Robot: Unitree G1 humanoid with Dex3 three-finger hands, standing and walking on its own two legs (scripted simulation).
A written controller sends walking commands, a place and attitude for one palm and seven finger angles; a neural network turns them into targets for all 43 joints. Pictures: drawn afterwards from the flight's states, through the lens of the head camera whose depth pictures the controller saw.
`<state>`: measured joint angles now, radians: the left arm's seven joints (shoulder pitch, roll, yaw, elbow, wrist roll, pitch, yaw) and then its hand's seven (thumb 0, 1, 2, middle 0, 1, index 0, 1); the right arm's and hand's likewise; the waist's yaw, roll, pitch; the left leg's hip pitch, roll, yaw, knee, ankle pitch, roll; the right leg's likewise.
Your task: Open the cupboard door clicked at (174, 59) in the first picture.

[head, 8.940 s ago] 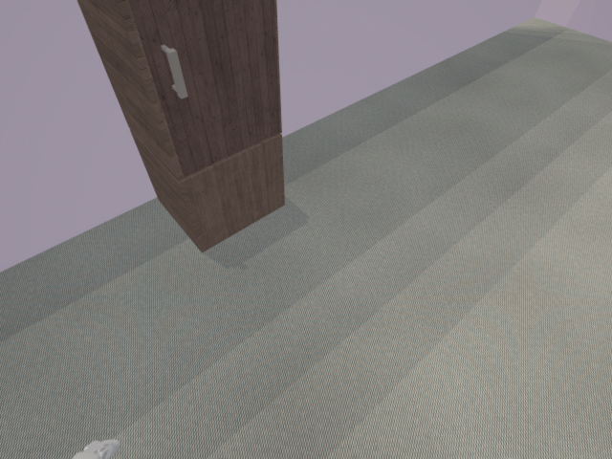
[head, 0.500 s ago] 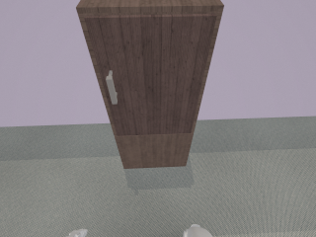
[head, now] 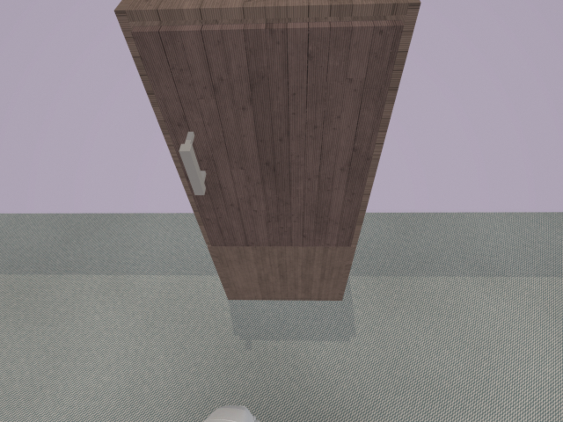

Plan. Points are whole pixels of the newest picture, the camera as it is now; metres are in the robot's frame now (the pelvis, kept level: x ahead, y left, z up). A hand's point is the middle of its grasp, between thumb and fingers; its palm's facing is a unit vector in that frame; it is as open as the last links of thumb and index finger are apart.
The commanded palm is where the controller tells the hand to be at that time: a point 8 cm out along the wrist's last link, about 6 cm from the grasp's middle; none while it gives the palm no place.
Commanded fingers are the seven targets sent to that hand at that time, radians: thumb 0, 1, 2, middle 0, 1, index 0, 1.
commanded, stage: come to a stop and stand still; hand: left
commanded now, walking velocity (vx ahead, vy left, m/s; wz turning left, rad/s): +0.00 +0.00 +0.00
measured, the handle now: (195, 164) +0.55 +0.23 +0.00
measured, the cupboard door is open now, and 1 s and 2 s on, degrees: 0 0 0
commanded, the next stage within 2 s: look again from close up in 1.24 s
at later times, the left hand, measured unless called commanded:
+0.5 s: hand out of the picture -0.03 +0.25 -0.17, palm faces +0.06 -0.97 -0.25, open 7.4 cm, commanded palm none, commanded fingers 0.00 0.90 0.90 -0.20 -0.30 -0.20 -0.30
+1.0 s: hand out of the picture +0.04 +0.22 -0.17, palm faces +0.04 -0.97 -0.22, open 7.3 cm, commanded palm none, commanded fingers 0.00 0.90 0.90 -0.20 -0.30 -0.20 -0.30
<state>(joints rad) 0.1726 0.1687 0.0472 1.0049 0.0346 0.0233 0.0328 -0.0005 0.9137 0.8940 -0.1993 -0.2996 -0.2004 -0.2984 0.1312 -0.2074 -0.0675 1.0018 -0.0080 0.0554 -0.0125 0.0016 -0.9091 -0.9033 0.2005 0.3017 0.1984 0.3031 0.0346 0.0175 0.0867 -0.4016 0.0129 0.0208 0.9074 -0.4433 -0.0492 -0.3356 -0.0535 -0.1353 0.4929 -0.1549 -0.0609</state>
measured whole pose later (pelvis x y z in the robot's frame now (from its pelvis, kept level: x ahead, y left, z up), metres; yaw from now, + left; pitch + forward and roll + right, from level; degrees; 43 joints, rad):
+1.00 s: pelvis +0.01 +0.04 +0.00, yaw +1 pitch -2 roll +1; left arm 0.26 0.16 0.01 1.06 0.01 -0.01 0.04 0.01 0.92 0.89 -0.20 -0.30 -0.20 -0.30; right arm 0.32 -0.14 0.00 1.08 -0.01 -0.02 -0.03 0.00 -0.91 -0.90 0.20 0.30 0.20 0.30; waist -0.01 0.01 0.03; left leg -0.12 -0.02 0.05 0.45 -0.30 0.02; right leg -0.28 -0.01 0.01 0.47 -0.16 0.01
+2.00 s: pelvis +0.02 +0.04 +0.00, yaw +3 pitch -1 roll +1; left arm 0.47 0.18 0.03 0.47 -0.11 0.04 0.10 0.03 0.93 0.89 -0.20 -0.31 -0.20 -0.31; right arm 0.39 -0.16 0.01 0.96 0.04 -0.17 -0.07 0.01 -0.90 -0.90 0.21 0.30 0.20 0.30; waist 0.00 0.00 0.02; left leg -0.14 -0.01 0.03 0.48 -0.32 0.01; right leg -0.30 -0.01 -0.01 0.50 -0.18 -0.01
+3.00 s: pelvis +0.01 +0.04 -0.07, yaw +5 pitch +13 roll -2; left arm 0.28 0.32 0.30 0.10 -0.34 -0.34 -0.40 0.00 -0.18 0.43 -0.27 -1.00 -0.28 -1.00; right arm 0.27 -0.29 -0.01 0.52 0.04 -0.23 -0.07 0.01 -0.90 -0.90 0.21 0.30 0.20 0.30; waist -0.01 0.01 -0.11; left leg -0.74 -0.01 -0.03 1.08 -0.57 0.01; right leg -0.84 -0.03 -0.07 1.00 -0.40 0.00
